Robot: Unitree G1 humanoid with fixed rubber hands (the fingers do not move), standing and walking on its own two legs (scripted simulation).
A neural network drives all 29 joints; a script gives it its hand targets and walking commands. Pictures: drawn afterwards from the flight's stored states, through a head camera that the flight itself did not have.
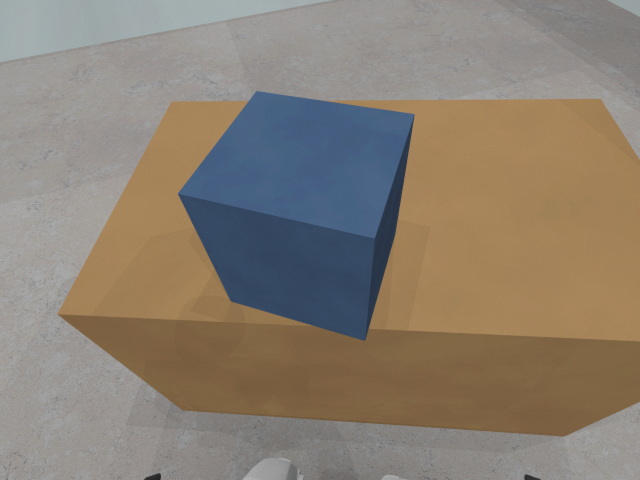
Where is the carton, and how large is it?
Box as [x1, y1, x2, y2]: [178, 91, 414, 340]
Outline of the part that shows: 256,91 179,191 178,194 231,301 364,340 395,232 414,114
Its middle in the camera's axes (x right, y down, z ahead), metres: -0.01 -0.04 +0.59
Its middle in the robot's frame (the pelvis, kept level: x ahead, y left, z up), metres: +0.49 +0.04 +0.02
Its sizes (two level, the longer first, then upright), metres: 0.238 0.224 0.263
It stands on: a pedestal, 0.64 m high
